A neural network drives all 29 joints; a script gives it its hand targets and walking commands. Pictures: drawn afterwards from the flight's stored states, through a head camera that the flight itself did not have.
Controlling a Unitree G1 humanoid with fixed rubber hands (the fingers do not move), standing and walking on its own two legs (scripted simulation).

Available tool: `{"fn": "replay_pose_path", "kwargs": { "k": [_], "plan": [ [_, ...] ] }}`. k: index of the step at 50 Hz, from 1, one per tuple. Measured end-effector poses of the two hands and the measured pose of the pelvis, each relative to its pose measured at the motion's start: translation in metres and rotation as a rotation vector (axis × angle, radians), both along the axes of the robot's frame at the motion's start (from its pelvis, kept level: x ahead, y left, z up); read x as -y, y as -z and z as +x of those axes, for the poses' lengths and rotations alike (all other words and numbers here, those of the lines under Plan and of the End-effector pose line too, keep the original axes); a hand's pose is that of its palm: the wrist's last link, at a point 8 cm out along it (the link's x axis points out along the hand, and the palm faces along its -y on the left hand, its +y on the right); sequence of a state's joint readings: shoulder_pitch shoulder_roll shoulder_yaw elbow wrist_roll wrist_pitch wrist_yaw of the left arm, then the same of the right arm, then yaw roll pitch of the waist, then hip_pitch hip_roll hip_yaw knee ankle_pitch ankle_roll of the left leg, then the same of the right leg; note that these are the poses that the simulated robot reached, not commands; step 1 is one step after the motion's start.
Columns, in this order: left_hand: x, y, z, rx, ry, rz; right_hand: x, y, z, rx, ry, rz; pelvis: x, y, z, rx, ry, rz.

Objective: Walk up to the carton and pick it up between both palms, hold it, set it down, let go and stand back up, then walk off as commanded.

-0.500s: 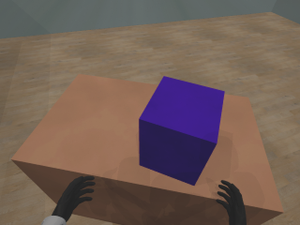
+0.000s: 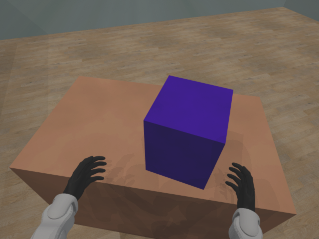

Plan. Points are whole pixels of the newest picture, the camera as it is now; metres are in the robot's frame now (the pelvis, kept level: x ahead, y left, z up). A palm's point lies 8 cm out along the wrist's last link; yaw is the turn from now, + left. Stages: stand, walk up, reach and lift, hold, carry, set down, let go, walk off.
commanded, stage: reach and lift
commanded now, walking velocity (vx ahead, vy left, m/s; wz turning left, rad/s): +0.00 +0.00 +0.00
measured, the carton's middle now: (186, 132) +0.43 -0.10 +0.00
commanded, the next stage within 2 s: none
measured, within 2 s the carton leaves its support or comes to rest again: neither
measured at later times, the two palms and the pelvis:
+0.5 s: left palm (90, 153) +0.33 +0.17 +0.05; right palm (249, 175) +0.26 -0.23 +0.03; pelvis +0.00 -0.01 +0.00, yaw +0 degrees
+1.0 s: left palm (109, 121) +0.41 +0.13 +0.09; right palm (253, 151) +0.31 -0.25 +0.06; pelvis +0.00 -0.01 +0.00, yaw +0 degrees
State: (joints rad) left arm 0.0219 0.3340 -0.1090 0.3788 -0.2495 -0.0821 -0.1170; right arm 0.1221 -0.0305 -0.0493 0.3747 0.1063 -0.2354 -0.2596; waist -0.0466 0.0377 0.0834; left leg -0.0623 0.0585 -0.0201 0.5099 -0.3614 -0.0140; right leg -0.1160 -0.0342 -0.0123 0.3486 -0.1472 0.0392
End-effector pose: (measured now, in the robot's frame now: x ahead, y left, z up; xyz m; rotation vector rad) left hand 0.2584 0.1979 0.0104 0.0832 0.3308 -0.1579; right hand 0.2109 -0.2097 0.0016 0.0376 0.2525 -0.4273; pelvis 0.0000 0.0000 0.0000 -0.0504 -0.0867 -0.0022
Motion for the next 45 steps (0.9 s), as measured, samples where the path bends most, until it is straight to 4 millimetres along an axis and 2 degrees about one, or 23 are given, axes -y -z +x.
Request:
{"fn": "replay_pose_path", "kwargs": {
  "k": [5, 14, 19, 32, 45],
  "plan": [
    [0.007, -0.007, 0.012, 0.007, 0.009, -0.008, 0.005, -0.01, 0.014, 0.019, 0.007, 0.007, 0.005, -0.001, 0.003, 0.001, -0.008, 0.002],
    [0.018, -0.014, 0.038, -0.014, 0.009, -0.001, 0.012, -0.014, 0.029, 0.0, 0.009, 0.016, 0.011, -0.002, 0.001, -0.012, -0.013, 0.01],
    [0.022, -0.027, 0.056, 0.016, 0.015, 0.007, 0.019, -0.025, 0.039, 0.025, 0.02, 0.009, 0.013, -0.003, 0.002, -0.024, -0.006, 0.014],
    [0.035, -0.042, 0.094, 0.003, 0.037, -0.001, 0.018, -0.043, 0.066, 0.034, 0.01, 0.018, 0.009, -0.003, -0.003, -0.037, -0.004, 0.018],
    [0.061, -0.069, 0.14, 0.039, 0.053, -0.001, 0.032, -0.064, 0.097, 0.038, 0.02, 0.013, 0.007, -0.003, -0.002, -0.097, 0.013, 0.015]
  ]
}}
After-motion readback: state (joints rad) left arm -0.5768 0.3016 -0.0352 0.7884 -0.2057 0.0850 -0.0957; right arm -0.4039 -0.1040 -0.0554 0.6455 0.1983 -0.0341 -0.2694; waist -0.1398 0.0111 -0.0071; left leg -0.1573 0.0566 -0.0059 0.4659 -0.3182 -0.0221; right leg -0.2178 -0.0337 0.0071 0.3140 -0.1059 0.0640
